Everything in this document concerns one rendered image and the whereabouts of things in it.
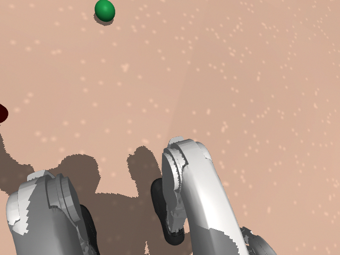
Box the left robot foot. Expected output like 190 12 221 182
80 204 100 255

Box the right robot foot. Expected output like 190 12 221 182
151 178 185 245

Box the right robot hand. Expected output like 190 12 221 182
240 227 277 255

